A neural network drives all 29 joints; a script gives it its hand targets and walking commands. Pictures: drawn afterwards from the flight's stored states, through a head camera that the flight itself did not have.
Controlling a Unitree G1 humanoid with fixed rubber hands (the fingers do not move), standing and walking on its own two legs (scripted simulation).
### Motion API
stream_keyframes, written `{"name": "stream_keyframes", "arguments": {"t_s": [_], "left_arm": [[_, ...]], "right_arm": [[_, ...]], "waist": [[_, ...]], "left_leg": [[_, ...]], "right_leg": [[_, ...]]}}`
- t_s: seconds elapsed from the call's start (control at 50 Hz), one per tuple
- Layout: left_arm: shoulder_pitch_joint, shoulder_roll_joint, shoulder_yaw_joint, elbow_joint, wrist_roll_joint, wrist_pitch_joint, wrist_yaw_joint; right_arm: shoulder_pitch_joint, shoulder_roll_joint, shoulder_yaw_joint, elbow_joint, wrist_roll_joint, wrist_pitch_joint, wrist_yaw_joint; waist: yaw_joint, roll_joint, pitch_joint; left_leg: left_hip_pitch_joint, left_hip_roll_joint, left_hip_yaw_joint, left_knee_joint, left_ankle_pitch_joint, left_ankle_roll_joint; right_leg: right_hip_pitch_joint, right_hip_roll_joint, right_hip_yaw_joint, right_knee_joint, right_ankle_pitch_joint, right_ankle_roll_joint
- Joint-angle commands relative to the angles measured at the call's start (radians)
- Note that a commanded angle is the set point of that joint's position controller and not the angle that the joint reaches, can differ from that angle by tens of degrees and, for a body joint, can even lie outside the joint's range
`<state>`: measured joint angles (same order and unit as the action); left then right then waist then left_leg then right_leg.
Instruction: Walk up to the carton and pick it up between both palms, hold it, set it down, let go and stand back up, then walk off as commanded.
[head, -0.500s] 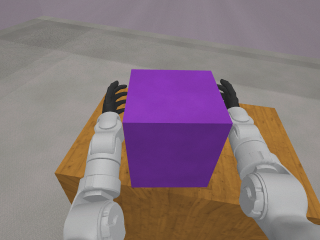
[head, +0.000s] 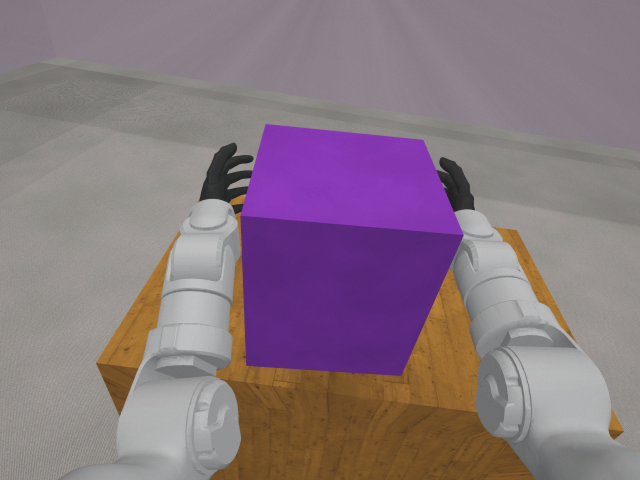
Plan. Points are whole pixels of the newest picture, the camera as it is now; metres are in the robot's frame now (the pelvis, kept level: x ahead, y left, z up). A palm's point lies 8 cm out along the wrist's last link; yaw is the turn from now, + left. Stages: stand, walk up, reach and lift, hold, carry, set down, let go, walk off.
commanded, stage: reach and lift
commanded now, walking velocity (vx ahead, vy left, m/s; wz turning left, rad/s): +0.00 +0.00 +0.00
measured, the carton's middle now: (334, 252) +0.39 +0.01 +0.15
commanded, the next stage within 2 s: hold in 1.22 s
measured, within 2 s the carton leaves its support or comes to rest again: neither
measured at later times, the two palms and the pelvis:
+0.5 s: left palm (218, 182) +0.39 +0.16 +0.24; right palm (467, 207) +0.40 -0.14 +0.23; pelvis +0.00 +0.00 +0.00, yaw +0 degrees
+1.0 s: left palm (214, 165) +0.39 +0.16 +0.26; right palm (470, 199) +0.39 -0.14 +0.25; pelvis +0.00 +0.01 +0.00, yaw +0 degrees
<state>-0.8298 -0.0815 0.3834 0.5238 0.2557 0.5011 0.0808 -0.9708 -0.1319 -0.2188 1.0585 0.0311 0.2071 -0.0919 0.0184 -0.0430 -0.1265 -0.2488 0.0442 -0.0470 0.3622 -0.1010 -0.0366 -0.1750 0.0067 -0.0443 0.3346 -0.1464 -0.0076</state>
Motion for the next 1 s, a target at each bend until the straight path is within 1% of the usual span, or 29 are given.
{"name": "stream_keyframes", "arguments": {"t_s": [0.0,0.02,0.04,0.06,0.08,0.1,0.14,0.2,0.22,0.24,0.26,0.28,0.34,0.36,0.38,0.4,0.42,0.54,0.62,0.66,0.68,0.74,0.78,0.8,0.84,0.86,0.92,0.94,0.98], "left_arm": [[-0.532,-0.420,-0.317,0.018,-0.053,0.029,-0.158],[-0.536,-0.461,-0.349,-0.001,-0.059,0.039,-0.152],[-0.602,-0.446,-0.359,-0.057,-0.100,0.020,-0.155],[-0.596,-0.445,-0.347,-0.038,-0.068,0.024,-0.152],[-0.657,-0.460,-0.384,-0.073,-0.099,0.015,-0.144],[-0.635,-0.477,-0.384,-0.065,-0.093,0.019,-0.147],[-0.624,-0.478,-0.385,-0.067,-0.088,0.029,-0.143],[-0.613,-0.449,-0.389,-0.051,-0.100,0.042,-0.158],[-0.624,-0.462,-0.369,-0.026,-0.078,0.055,-0.161],[-0.617,-0.434,-0.343,0.007,-0.073,0.062,-0.176],[-0.588,-0.415,-0.304,0.042,-0.046,0.073,-0.184],[-0.579,-0.433,-0.321,0.036,-0.044,0.082,-0.189],[-0.624,-0.425,-0.340,-0.009,-0.080,0.077,-0.196],[-0.618,-0.457,-0.361,-0.039,-0.093,0.076,-0.187],[-0.665,-0.446,-0.364,-0.017,-0.093,0.073,-0.188],[-0.632,-0.452,-0.367,-0.066,-0.080,0.079,-0.190],[-0.655,-0.441,-0.353,-0.048,-0.067,0.077,-0.189],[-0.646,-0.460,-0.408,-0.114,-0.105,0.090,-0.191],[-0.658,-0.447,-0.378,-0.069,-0.091,0.099,-0.196],[-0.675,-0.453,-0.375,-0.069,-0.090,0.109,-0.199],[-0.672,-0.442,-0.366,-0.055,-0.084,0.111,-0.202],[-0.684,-0.424,-0.345,-0.010,-0.090,0.113,-0.208],[-0.694,-0.479,-0.419,-0.090,-0.132,0.117,-0.199],[-0.693,-0.466,-0.417,-0.084,-0.114,0.118,-0.197],[-0.689,-0.461,-0.409,-0.117,-0.116,0.118,-0.197],[-0.679,-0.473,-0.413,-0.123,-0.112,0.121,-0.198],[-0.710,-0.449,-0.360,-0.052,-0.093,0.131,-0.197],[-0.683,-0.455,-0.367,-0.068,-0.103,0.137,-0.197],[-0.692,-0.443,-0.358,-0.016,-0.092,0.143,-0.203]], "right_arm": [[-0.688,0.613,0.259,-0.292,0.120,-0.024,0.083],[-0.741,0.595,0.284,-0.335,0.149,-0.035,0.082],[-0.792,0.658,0.330,-0.413,0.170,-0.037,0.072],[-0.736,0.627,0.304,-0.330,0.164,-0.021,0.072],[-0.756,0.640,0.317,-0.344,0.173,-0.019,0.077],[-0.747,0.636,0.303,-0.349,0.172,-0.016,0.072],[-0.756,0.613,0.313,-0.349,0.186,-0.008,0.072],[-0.716,0.617,0.313,-0.353,0.184,0.011,0.052],[-0.748,0.607,0.303,-0.336,0.189,0.014,0.056],[-0.749,0.609,0.285,-0.344,0.177,0.023,0.050],[-0.750,0.600,0.265,-0.316,0.168,0.029,0.050],[-0.764,0.595,0.264,-0.348,0.163,0.029,0.048],[-0.790,0.635,0.315,-0.420,0.189,0.039,0.028],[-0.823,0.651,0.350,-0.467,0.218,0.035,0.030],[-0.802,0.648,0.322,-0.399,0.216,0.050,0.024],[-0.771,0.648,0.343,-0.415,0.227,0.047,0.027],[-0.766,0.646,0.332,-0.375,0.220,0.055,0.027],[-0.786,0.664,0.389,-0.489,0.273,0.069,-0.001],[-0.777,0.652,0.369,-0.424,0.271,0.096,-0.007],[-0.845,0.670,0.381,-0.479,0.291,0.096,-0.009],[-0.793,0.653,0.359,-0.432,0.274,0.108,-0.011],[-0.861,0.650,0.342,-0.450,0.260,0.108,-0.009],[-0.876,0.660,0.372,-0.538,0.286,0.102,-0.016],[-0.817,0.642,0.358,-0.467,0.281,0.112,-0.014],[-0.821,0.660,0.383,-0.479,0.300,0.123,-0.021],[-0.780,0.637,0.363,-0.443,0.295,0.128,-0.020],[-0.858,0.661,0.365,-0.442,0.297,0.130,-0.010],[-0.883,0.654,0.384,-0.508,0.313,0.126,-0.012],[-0.876,0.616,0.337,-0.454,0.284,0.135,-0.012]], "waist": [[-0.049,-0.021,-0.271],[-0.050,0.008,-0.332],[-0.026,-0.029,-0.440],[-0.046,0.000,-0.358],[-0.042,0.027,-0.388],[-0.064,0.021,-0.382],[-0.040,0.052,-0.378],[-0.074,0.021,-0.333],[-0.060,0.035,-0.313],[-0.076,0.016,-0.251],[-0.065,0.002,-0.224],[-0.077,0.018,-0.212],[-0.085,-0.015,-0.311],[-0.056,-0.012,-0.371],[-0.079,-0.003,-0.332],[-0.078,0.009,-0.335],[-0.075,0.027,-0.292],[-0.077,0.044,-0.389],[-0.071,0.033,-0.313],[-0.060,0.026,-0.324],[-0.080,0.036,-0.307],[-0.069,0.025,-0.277],[-0.095,0.047,-0.385],[-0.101,0.072,-0.372],[-0.079,0.072,-0.352],[-0.099,0.080,-0.338],[-0.052,0.048,-0.301],[-0.057,0.045,-0.313],[-0.080,0.061,-0.274]], "left_leg": [[0.204,-0.108,0.090,-0.062,0.020,0.057],[0.222,-0.108,0.078,-0.053,0.061,0.043],[0.231,-0.108,0.083,-0.037,0.084,0.056],[0.230,-0.106,0.076,-0.047,0.063,0.050],[0.242,-0.103,0.075,-0.040,0.054,0.035],[0.264,-0.102,0.070,-0.038,0.092,0.031],[0.282,-0.097,0.066,-0.029,0.126,0.023],[0.272,-0.103,0.072,-0.037,0.066,0.033],[0.260,-0.096,0.068,-0.045,0.036,0.037],[0.221,-0.108,0.072,-0.057,-0.028,0.047],[0.207,-0.105,0.075,-0.064,-0.046,0.067],[0.195,-0.109,0.076,-0.069,-0.045,0.064],[0.220,-0.114,0.082,-0.061,-0.017,0.068],[0.216,-0.111,0.074,-0.052,0.027,0.062],[0.217,-0.109,0.058,-0.054,-0.016,0.057],[0.236,-0.109,0.067,-0.048,0.050,0.055],[0.225,-0.109,0.064,-0.059,0.004,0.053],[0.276,-0.109,0.069,-0.024,0.103,0.049],[0.255,-0.105,0.062,-0.044,0.042,0.050],[0.247,-0.109,0.064,-0.042,0.020,0.059],[0.251,-0.108,0.064,-0.044,0.017,0.054],[0.218,-0.108,0.071,-0.058,-0.040,0.064],[0.257,-0.100,0.063,-0.038,0.029,0.045],[0.266,-0.099,0.061,-0.035,0.031,0.035],[0.258,-0.107,0.055,-0.024,0.094,0.038],[0.276,-0.100,0.055,-0.034,0.082,0.030],[0.240,-0.101,0.063,-0.051,-0.006,0.047],[0.234,-0.103,0.067,-0.044,0.026,0.050],[0.231,-0.102,0.067,-0.051,-0.027,0.046]], "right_leg": [[0.173,0.017,-0.011,-0.100,0.052,0.058],[0.180,0.031,-0.025,-0.091,0.069,0.052],[0.233,0.027,-0.010,-0.075,0.116,0.057],[0.197,0.030,-0.015,-0.085,0.086,0.054],[0.153,0.032,-0.020,-0.082,0.048,0.048],[0.153,0.038,-0.030,-0.085,0.076,0.048],[0.137,0.049,-0.029,-0.090,0.057,0.042],[0.142,0.039,-0.021,-0.106,0.035,0.050],[0.119,0.048,-0.027,-0.106,-0.015,0.042],[0.117,0.035,-0.022,-0.116,-0.048,0.050],[0.117,0.029,-0.019,-0.116,-0.064,0.050],[0.123,0.030,-0.026,-0.119,-0.060,0.051],[0.177,0.030,-0.022,-0.105,0.007,0.060],[0.204,0.041,-0.022,-0.090,0.047,0.058],[0.177,0.034,-0.013,-0.097,0.007,0.059],[0.192,0.041,-0.024,-0.087,0.069,0.059],[0.161,0.034,-0.020,-0.101,0.005,0.060],[0.199,0.047,-0.022,-0.088,0.103,0.066],[0.148,0.050,-0.018,-0.101,0.010,0.061],[0.156,0.048,-0.016,-0.107,-0.012,0.064],[0.146,0.049,-0.021,-0.107,-0.016,0.062],[0.134,0.040,-0.020,-0.121,-0.077,0.060],[0.172,0.050,-0.021,-0.097,0.021,0.060],[0.156,0.049,-0.021,-0.095,0.017,0.059],[0.166,0.051,-0.018,-0.089,0.079,0.066],[0.149,0.052,-0.017,-0.096,0.053,0.063],[0.130,0.044,-0.014,-0.111,-0.053,0.058],[0.153,0.050,-0.014,-0.107,-0.013,0.059],[0.105,0.045,-0.017,-0.120,-0.079,0.057]]}}
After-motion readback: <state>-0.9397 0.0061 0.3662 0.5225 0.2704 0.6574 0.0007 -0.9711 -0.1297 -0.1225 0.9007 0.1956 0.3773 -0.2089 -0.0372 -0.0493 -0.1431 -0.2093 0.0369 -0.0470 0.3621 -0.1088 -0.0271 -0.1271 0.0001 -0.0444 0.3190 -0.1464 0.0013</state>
